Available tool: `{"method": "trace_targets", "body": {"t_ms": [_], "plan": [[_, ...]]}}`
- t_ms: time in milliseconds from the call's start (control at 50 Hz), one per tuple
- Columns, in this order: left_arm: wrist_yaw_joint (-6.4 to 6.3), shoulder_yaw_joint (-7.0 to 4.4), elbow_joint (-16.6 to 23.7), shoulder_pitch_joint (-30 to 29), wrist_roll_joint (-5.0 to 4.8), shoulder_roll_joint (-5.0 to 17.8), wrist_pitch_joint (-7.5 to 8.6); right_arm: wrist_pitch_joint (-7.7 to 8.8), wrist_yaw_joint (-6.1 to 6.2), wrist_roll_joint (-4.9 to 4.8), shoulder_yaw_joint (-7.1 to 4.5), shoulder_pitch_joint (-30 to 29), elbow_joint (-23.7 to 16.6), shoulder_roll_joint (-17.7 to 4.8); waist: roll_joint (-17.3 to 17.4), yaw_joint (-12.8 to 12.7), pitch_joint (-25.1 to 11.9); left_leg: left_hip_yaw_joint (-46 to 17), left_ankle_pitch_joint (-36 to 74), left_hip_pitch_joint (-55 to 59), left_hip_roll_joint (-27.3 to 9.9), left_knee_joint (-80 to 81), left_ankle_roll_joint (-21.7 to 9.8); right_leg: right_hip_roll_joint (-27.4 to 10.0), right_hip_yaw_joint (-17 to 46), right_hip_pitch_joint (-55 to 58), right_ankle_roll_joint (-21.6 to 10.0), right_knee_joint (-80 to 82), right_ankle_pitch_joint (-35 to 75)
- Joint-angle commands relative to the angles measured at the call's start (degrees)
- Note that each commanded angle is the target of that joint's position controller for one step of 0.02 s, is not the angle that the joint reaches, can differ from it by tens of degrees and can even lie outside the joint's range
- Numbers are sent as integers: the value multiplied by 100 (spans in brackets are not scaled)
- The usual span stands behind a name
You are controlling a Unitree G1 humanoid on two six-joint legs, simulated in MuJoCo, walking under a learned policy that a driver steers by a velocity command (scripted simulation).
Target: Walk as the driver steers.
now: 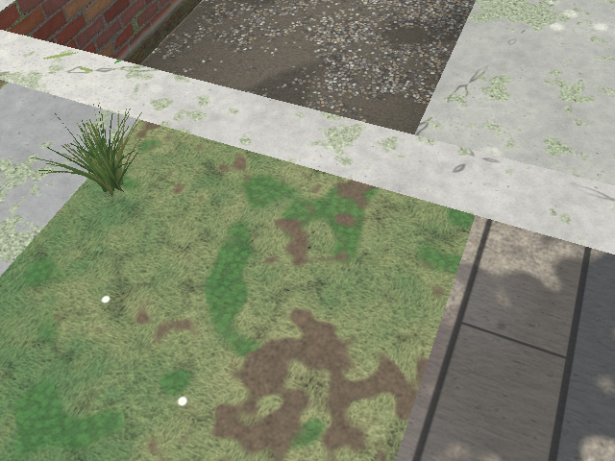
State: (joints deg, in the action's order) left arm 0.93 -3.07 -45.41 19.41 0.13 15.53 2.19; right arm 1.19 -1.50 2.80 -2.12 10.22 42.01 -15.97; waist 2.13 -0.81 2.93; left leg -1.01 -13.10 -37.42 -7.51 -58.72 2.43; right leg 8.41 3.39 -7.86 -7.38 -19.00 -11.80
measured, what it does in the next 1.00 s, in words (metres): walks ahead, turning right: left foot, then right foot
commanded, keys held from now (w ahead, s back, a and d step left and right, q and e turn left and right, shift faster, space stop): e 0.54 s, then w+e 0.38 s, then w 0.08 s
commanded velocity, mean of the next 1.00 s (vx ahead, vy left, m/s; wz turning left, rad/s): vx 0.22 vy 0.00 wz -0.59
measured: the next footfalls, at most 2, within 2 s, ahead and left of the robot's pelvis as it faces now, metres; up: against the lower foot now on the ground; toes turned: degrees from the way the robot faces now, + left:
left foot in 0.24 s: +0.32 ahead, +0.08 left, +0.00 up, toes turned -11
right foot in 0.70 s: +0.16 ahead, -0.08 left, +0.00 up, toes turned -26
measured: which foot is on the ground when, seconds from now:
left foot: up 0.00-0.22, down 0.24-0.70, up 0.72-1.00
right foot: down 0.00-0.24, up 0.26-0.68, down 0.70-1.00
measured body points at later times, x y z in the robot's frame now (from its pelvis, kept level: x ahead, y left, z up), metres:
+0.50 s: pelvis +0.17 +0.03 -0.01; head +0.21 +0.03 +0.44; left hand +0.37 +0.26 -0.13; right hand +0.22 -0.26 -0.11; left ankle +0.28 +0.09 -0.74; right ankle +0.11 -0.08 -0.67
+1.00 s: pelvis +0.25 -0.04 +0.00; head +0.24 -0.08 +0.45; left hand +0.40 +0.20 -0.10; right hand +0.23 -0.36 -0.11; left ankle +0.42 +0.03 -0.69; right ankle +0.13 -0.07 -0.74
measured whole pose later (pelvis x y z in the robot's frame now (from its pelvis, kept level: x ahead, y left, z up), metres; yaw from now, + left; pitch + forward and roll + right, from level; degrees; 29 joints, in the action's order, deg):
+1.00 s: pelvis +0.25 -0.04 +0.00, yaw -35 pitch +2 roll +1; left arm 0.7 -2.8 -46.5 26.9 0.7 15.6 1.9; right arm -0.9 -2.3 2.1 -3.8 9.6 41.1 -17.8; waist 2.5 -3.6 -1.4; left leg -0.4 -7.4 -33.5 -2.9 -44.5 3.2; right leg 4.4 8.7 -1.2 -5.0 -14.4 -14.7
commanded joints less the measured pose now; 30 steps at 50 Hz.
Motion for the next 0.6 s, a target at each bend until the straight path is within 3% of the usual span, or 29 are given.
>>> {"method": "trace_targets", "body": {"t_ms": [20, 140, 180, 220, 240, 260, 280, 300, 320, 340, 360, 400, 460, 540, 600], "plan": [[-62, -225, 242, 209, -21, 912, 98, -3, 28, -12, -100, -137, -379, -411, -442, 61, -68, 206, 498, -151, 241, 481, 94, -1377, 1034, 48, -580, 333, 3989], [-199, -239, 102, 684, 11, 937, -66, 61, 62, -120, 12, -981, -665, -401, -627, -322, -258, 190, 999, 164, 796, 1855, -122, -1254, 1309, 708, -183, -440, 4737], [-248, -260, 174, 480, 59, 999, -100, 112, 110, -137, -8, -662, -592, -552, -691, -136, -346, 47, 855, 875, 943, 2436, -271, -1220, 1516, 665, 27, -835, 4787], [-225, -289, 298, 63, 25, 1133, -43, 195, 226, -135, -84, 224, -339, -784, -725, 330, -636, 8, 1190, 2221, 1025, 3177, -494, -979, 1632, 398, 294, -1728, 4889], [-165, -244, 432, -101, -73, 991, 20, 297, 299, -87, -123, 918, -235, -957, -431, 677, -1067, -431, 2410, 3533, 351, 3471, -680, -704, 1538, -205, 428, -2815, 3751], [-174, -129, 554, 450, -128, 373, 29, 301, 345, -62, -147, 1133, -309, -1305, 872, 377, -1792, -1748, 5803, 4890, -1477, 2780, -1125, 56, 726, -1217, 544, -4578, -1643], [-252, -207, 520, 1196, -123, 758, -64, 177, 299, -196, -213, 997, -436, -1300, 1378, 82, -2697, -3243, 6288, 5080, -2265, 2998, -1941, 297, 412, -1782, 582, -5637, -2800], [-269, -258, 261, 1021, 81, 1007, -203, 103, 284, -263, -129, 585, -581, -839, 390, -8, -2117, -2812, 5163, 4331, -1894, 3236, -1892, -86, 489, -1898, 638, -5924, -2191], [-199, -270, 310, 554, 142, 1015, -282, 70, 298, -266, -8, 249, -635, -442, 99, 19, -1444, -2004, 4212, 3679, -1457, 3459, -1703, -232, 346, -1974, 720, -5790, -1869], [-137, -262, 352, 374, 127, 893, -364, 27, 316, -218, 42, 31, -636, -331, 117, -60, -1066, -1489, 3434, 3221, -1126, 3723, -1518, -397, 263, -1977, 813, -5611, -1702], [-64, -249, 373, 297, 130, 805, -463, 9, 355, -210, 32, -52, -613, -397, 399, -93, -796, -1087, 2963, 2825, -893, 3948, -1457, -508, 187, -1894, 892, -5434, -1552], [13, -209, 387, 316, 84, 677, -574, 3, 354, -145, -24, -22, -530, -533, 570, -126, -703, -596, 2692, 2396, -707, 4121, -1456, -482, -1, -1640, 948, -5240, -1371], [39, -171, 502, 30, 92, 606, -624, 7, 342, -113, -76, 45, -479, -609, 501, -96, -764, -319, 2106, 2372, -822, 4246, -1555, -576, -117, -1695, 920, -4730, -1298], [135, -87, 760, -501, 116, 519, -693, -85, 307, -109, -142, -25, -477, -717, 680, 0, -644, -30, 456, 2145, -889, 4459, -1467, -849, -346, -1455, 825, -3571, -1120], [249, -79, 874, -585, 125, 635, -654, -153, 233, -89, -265, 63, -481, -1023, 846, 65, -738, -11, -1473, 1866, -1016, 4748, -1261, -795, -700, -848, 607, -2738, -1387]]}}
Keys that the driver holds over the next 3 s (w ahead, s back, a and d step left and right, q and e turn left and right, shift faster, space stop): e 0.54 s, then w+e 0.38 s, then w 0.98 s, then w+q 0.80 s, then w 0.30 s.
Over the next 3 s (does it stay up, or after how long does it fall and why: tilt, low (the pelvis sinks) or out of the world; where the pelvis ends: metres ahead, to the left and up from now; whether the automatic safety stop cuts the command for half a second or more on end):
stays up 1.14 -0.61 0.00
